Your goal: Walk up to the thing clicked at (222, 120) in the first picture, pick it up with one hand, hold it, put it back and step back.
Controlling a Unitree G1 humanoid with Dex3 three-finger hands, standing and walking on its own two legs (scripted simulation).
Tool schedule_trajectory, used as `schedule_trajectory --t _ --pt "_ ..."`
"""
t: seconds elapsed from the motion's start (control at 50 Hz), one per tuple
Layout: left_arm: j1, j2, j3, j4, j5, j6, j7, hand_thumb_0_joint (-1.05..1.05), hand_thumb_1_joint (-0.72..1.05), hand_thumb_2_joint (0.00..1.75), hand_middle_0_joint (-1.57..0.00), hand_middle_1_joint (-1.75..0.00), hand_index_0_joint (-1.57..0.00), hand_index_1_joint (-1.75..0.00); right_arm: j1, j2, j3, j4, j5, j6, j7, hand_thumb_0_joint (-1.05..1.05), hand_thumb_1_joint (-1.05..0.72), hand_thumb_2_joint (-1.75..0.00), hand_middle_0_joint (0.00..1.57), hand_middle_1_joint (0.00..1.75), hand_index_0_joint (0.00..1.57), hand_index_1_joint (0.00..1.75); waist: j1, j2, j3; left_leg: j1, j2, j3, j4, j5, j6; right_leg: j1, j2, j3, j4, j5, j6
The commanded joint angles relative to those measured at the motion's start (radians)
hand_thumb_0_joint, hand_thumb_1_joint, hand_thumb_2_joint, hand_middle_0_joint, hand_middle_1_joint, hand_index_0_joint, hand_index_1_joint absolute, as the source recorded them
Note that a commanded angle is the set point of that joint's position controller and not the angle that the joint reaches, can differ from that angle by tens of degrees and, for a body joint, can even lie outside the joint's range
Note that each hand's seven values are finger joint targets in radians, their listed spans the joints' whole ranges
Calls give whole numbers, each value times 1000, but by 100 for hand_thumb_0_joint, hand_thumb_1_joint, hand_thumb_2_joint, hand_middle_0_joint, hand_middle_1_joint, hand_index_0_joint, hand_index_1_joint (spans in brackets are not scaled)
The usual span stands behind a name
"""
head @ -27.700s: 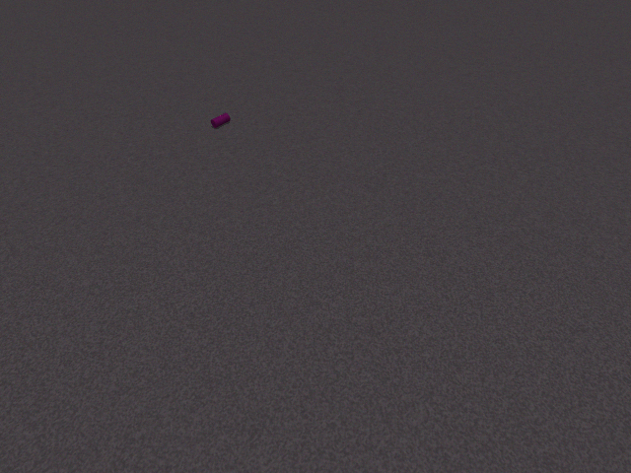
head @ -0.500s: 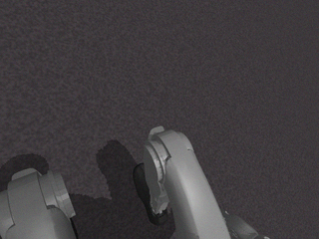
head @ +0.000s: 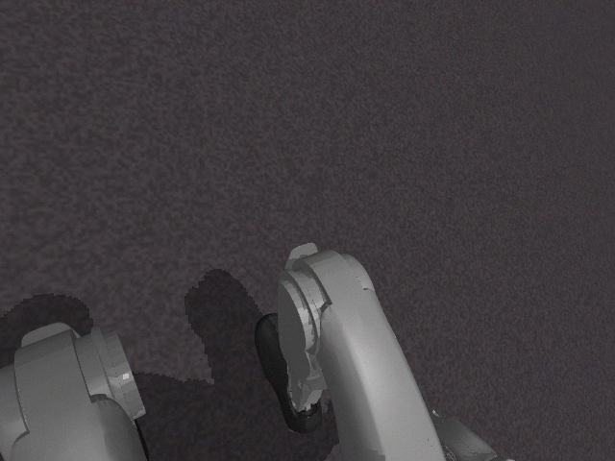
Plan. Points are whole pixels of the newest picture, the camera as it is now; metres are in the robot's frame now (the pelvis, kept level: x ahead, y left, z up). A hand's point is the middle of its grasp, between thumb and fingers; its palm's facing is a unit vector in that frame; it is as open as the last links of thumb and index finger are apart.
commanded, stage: open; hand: left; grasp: from above
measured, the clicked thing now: out of the picture +0.46 +0.33 -0.27
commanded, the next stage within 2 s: withdraw in 0.04 s
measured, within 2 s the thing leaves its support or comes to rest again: neither
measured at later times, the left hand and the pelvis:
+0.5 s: hand out of the picture +0.45 +0.36 -0.17, palm faces -0.28 -0.10 -0.95, open 13.8 cm; pelvis +0.01 +0.00 +0.01, yaw +2 degrees
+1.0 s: hand out of the picture +0.41 +0.34 -0.09, palm faces -0.51 -0.11 -0.86, open 13.1 cm; pelvis -0.01 -0.01 +0.06, yaw +7 degrees
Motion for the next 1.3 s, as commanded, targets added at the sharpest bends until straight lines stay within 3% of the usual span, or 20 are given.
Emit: schedule_trajectory --t 0.0,0.12,0.24,0.26,0.3,0.36,0.4,0.42,0.44,0.5,0.58,0.68,0.74,0.84,0.98,1.04,1.08,1.12,1.22,1.28 --pt "-264 244 18 -125 -26 4 37 0 -42 92 -14 -92 -14 -92 152 -333 -108 11 14 -6 -12 0 -89 -90 20 30 20 30 -33 523 -602 494 23 102 -306 214 4 301 28 -158 -153 206 -92" --pt "-250 230 18 -123 -22 6 13 0 -44 95 -10 -97 -11 -96 165 -334 -112 3 8 -13 -3 0 -89 -90 20 30 20 30 -46 519 -587 511 24 102 -302 206 2 283 23 -161 -148 197 -87" --pt "-244 285 66 -203 -32 8 14 0 -45 94 -11 -98 -12 -96 193 -327 -121 5 8 -8 -3 0 -90 -90 20 30 20 30 -17 550 -675 531 19 127 -289 264 5 354 27 -145 -156 248 -91" --pt "-243 268 68 -266 -47 11 17 0 -46 94 -10 -98 -12 -97 185 -322 -129 -6 15 -6 -3 0 -90 -90 20 30 20 30 11 589 -727 558 16 127 -314 280 1 362 27 -145 -161 254 -96" --pt "-236 232 54 -294 -62 33 13 0 -46 94 -10 -98 -12 -96 183 -308 -146 6 23 -6 3 0 -90 -90 20 30 20 30 22 631 -757 597 19 123 -331 271 -8 320 23 -146 -154 245 -101" --pt "-175 198 82 -362 -90 88 5 0 -49 97 -8 -100 -9 -98 199 -295 -187 14 47 9 11 0 -90 -90 20 30 20 30 77 657 -829 623 14 140 -353 304 -11 305 19 -130 -161 267 -110" --pt "-216 175 97 -464 -120 124 -11 0 -49 97 -8 -100 -9 -98 219 -285 -216 18 67 24 16 0 -89 -90 20 30 20 30 90 671 -874 621 8 156 -375 315 -8 305 11 -115 -182 278 -111" --pt "-213 145 78 -500 -137 144 -24 0 -48 97 -8 -99 -9 -98 213 -275 -226 18 82 34 16 0 -89 -90 20 30 20 30 110 686 -891 627 6 162 -400 307 -7 296 9 -107 -187 271 -117" --pt "-191 106 62 -501 -149 166 -42 0 -49 97 -8 -99 -9 -98 217 -269 -242 24 96 42 16 0 -90 -90 20 30 20 30 118 677 -893 624 4 170 -415 298 -6 290 5 -99 -201 262 -118" --pt "-236 -9 -20 -523 -186 213 -134 0 -48 97 -11 -97 -11 -97 262 -253 -272 41 136 67 12 0 -90 -90 20 30 20 30 85 577 -869 601 4 175 -440 257 12 289 8 -77 -260 232 -118" --pt "-215 -79 -75 -582 -241 243 -270 0 -44 95 -15 -93 -15 -94 278 -232 -302 34 171 114 -9 0 -90 -90 20 30 20 30 107 485 -879 608 -5 174 -521 206 19 352 -3 -51 -327 188 -122" --pt "-164 -102 -104 -520 -242 204 -431 0 -40 92 -19 -89 -19 -90 258 -209 -301 -18 201 167 -60 0 -91 -90 20 30 20 30 108 301 -746 491 -21 181 -540 156 35 385 -14 -23 -386 130 -121" --pt "-157 -47 -77 -533 -241 146 -464 0 -39 91 -20 -89 -20 -90 239 -192 -281 -45 197 186 -94 0 -90 -90 20 30 20 30 118 227 -702 430 -32 210 -535 132 43 435 -19 -8 -421 81 -115" --pt "-173 2 -46 -513 -204 40 -427 0 -35 88 -24 -85 -23 -86 223 -182 -256 -41 185 194 -122 0 -90 -90 20 30 20 30 133 266 -740 467 -31 227 -511 148 39 431 -22 -1 -403 86 -113" --pt "-307 -2 -66 -399 -118 -42 -276 0 -35 88 -21 -88 -21 -87 242 -196 -236 -11 145 183 -130 0 -90 -90 20 30 20 30 85 356 -751 508 -25 212 -473 135 28 328 -12 -31 -346 72 -115" --pt "-365 62 -41 -348 -80 -60 -199 0 -34 86 -22 -87 -23 -86 242 -216 -227 -3 124 172 -135 0 -90 -89 20 30 20 30 79 389 -766 522 -24 207 -450 111 24 297 -10 -40 -323 41 -114" --pt "-397 126 8 -345 -53 -56 -147 0 -26 94 -27 -80 -24 -79 248 -230 -226 11 110 155 -136 0 -88 -89 20 30 20 30 81 427 -781 554 -24 203 -448 109 20 273 -16 -54 -300 42 -108" --pt "-400 138 22 -356 -40 -40 -101 0 -23 94 -27 -79 -24 -77 244 -231 -231 11 97 145 -135 0 -88 -89 20 30 20 30 81 494 -825 588 -17 203 -440 124 15 266 -14 -54 -275 61 -109" --pt "-346 133 71 -420 -67 63 -54 0 -31 86 -23 -85 -24 -84 263 -233 -265 20 99 118 -117 0 -90 -89 20 30 20 30 103 599 -938 684 -18 199 -466 198 8 237 -28 -70 -230 145 -109" --pt "-283 104 69 -471 -123 131 -93 0 -7 95 -25 -65 -23 -67 274 -227 -286 17 121 117 -104 0 -89 -89 20 30 20 30 125 591 -1002 694 -18 214 -469 253 10 288 -29 -50 -246 203 -118"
